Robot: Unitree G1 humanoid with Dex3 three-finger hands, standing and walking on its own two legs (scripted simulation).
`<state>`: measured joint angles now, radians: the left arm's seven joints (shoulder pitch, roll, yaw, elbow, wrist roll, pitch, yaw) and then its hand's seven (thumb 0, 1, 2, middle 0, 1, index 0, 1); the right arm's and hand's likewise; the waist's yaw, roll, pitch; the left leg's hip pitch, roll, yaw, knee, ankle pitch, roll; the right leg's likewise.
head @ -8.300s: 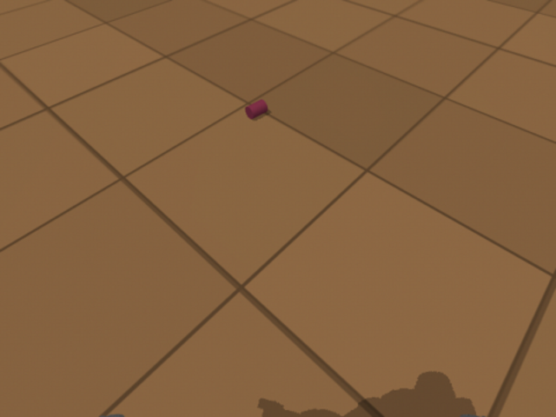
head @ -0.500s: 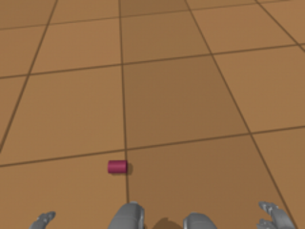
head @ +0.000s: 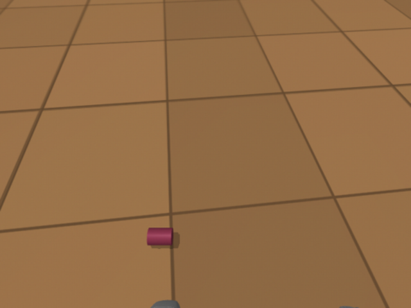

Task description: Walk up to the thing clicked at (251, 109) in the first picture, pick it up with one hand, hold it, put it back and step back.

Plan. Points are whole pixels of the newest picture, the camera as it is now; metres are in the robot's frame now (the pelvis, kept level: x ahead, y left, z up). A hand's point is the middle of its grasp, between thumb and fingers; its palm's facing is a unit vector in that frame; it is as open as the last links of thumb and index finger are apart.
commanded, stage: walk up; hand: left
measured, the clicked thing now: (160, 236) +0.48 +0.24 -0.72
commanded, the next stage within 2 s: stand in 0.98 s
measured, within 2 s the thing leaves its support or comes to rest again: neither
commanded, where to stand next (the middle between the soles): +0.10 +0.02 m, yaw +0 degrees
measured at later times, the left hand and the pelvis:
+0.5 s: hand out of the picture +0.12 +0.25 -0.13, palm faces -0.02 -0.94 -0.34, open 7.4 cm; pelvis +0.01 +0.00 +0.02, yaw -1 degrees
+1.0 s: hand out of the picture +0.10 +0.25 -0.14, palm faces -0.03 -0.94 -0.33, open 7.4 cm; pelvis +0.02 +0.00 +0.02, yaw -1 degrees
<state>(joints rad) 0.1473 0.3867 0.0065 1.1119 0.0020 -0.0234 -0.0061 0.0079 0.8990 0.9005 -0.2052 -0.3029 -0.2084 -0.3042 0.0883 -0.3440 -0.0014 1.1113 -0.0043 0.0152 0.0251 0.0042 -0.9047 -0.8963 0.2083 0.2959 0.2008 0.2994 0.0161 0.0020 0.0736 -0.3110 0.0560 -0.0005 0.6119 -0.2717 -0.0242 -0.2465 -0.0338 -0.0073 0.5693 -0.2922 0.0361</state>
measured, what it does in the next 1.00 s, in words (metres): stands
